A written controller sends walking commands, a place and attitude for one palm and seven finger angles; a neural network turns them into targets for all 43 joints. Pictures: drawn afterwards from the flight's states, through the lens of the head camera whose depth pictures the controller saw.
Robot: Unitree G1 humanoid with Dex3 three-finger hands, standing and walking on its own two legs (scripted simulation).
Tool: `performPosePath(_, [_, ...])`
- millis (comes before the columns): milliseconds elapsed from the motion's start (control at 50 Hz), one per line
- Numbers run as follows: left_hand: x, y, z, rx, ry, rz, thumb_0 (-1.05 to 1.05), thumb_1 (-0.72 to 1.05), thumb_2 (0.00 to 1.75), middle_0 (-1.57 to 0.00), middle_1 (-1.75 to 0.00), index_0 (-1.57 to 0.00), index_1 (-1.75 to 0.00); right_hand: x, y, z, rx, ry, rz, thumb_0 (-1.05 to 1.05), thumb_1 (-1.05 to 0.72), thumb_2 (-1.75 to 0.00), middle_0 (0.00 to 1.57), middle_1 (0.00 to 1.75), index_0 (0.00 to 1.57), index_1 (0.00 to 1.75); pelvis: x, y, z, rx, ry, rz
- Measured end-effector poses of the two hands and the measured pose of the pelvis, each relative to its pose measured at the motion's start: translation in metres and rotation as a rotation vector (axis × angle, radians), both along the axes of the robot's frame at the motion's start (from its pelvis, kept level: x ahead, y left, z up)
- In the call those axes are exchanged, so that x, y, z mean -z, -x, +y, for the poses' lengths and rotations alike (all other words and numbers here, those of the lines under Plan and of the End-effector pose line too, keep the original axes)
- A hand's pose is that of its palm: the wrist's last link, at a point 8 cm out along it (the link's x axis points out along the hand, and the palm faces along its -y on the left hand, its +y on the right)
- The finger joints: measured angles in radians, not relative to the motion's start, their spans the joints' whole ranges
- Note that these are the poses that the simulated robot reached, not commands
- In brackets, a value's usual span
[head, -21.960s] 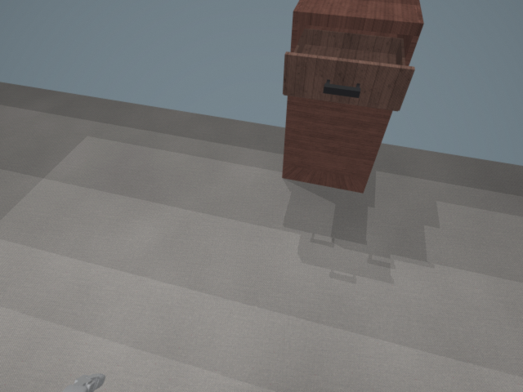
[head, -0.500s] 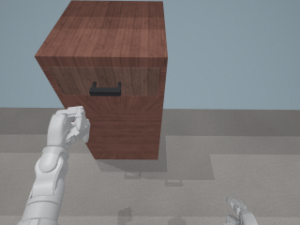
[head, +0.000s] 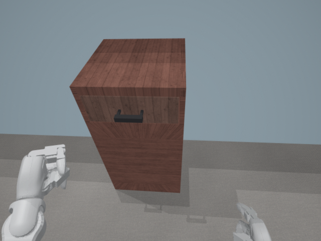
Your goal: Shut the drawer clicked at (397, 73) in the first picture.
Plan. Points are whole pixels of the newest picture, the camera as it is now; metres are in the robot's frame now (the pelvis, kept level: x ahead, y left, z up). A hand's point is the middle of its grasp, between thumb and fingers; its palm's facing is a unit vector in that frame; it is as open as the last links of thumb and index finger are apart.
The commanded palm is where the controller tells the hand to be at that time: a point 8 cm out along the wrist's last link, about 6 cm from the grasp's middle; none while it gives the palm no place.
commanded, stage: draw the hand back to the body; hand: left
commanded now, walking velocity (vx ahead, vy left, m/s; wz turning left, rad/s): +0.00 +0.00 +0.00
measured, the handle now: (129, 115) +0.58 +0.19 -0.05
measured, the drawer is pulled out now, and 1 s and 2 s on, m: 0.00 0.00 0.00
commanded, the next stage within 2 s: step back with the hand held close in 0.36 s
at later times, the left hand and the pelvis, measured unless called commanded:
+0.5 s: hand (42, 186) +0.17 +0.24 +0.16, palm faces +0.40 -0.83 -0.38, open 3.3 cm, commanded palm +0.12 +0.28 +0.17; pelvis -0.01 +0.00 +0.00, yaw +0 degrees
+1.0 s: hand (22, 193) +0.16 +0.27 +0.15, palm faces +0.30 -0.80 -0.51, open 3.2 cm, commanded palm +0.10 +0.31 +0.17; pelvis -0.04 +0.03 -0.01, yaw -2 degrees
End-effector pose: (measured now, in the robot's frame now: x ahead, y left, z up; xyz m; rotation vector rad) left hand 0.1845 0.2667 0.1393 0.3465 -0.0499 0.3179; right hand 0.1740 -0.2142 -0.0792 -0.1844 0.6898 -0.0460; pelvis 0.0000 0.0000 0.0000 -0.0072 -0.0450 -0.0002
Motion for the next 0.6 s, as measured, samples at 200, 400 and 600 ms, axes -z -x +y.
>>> performPosePath(200, [-0.038,0.048,0.006,-0.046,-0.123,-0.081,0.02,0.89,0.9,-1.41,-1.6,-1.4,-1.59,0.002,0.007,-0.005,0.0,-0.006,-0.027,0.01,-0.9,-0.89,0.2,0.3,0.2,0.3,0.0,0.003,-0.002,0.001,0.003,-0.02])
performPosePath(400, [-0.032,0.059,0.009,-0.078,-0.104,-0.085,0.01,0.89,0.9,-1.41,-1.6,-1.4,-1.6,0.0,0.009,-0.005,-0.003,0.004,-0.048,0.01,-0.9,-0.89,0.2,0.3,0.2,0.3,0.0,0.01,-0.002,-0.004,0.006,-0.031])
performPosePath(600, [-0.049,0.047,0.016,-0.033,-0.189,-0.154,0.02,0.89,0.9,-1.41,-1.6,-1.41,-1.59,-0.003,0.015,-0.007,0.023,0.015,-0.03,0.01,-0.9,-0.89,0.2,0.3,0.2,0.3,-0.001,0.01,0.002,0.015,0.013,0.002])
